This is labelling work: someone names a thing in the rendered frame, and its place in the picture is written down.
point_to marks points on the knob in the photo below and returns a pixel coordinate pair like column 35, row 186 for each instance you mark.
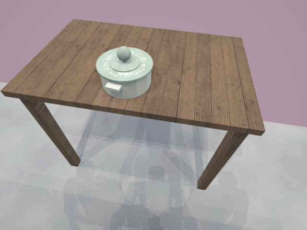
column 123, row 53

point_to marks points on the pot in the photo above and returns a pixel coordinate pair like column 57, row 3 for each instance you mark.
column 127, row 90

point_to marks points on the table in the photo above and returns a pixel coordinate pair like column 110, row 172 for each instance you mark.
column 197, row 79

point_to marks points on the lid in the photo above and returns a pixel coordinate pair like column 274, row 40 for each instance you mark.
column 111, row 68

